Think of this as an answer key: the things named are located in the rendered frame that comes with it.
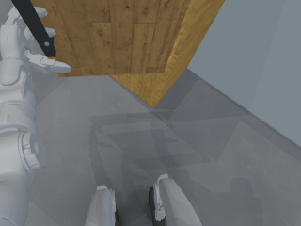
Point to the robot right thigh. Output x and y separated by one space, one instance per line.
178 210

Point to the handle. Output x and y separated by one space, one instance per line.
33 22

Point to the left robot hand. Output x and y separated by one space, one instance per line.
14 42

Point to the robot left forearm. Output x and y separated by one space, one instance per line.
18 105

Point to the cupboard door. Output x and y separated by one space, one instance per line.
113 37

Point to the robot left upper arm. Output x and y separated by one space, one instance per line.
21 158

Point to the robot thigh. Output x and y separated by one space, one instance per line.
178 210
101 208

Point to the robot left thigh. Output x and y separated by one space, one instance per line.
101 208

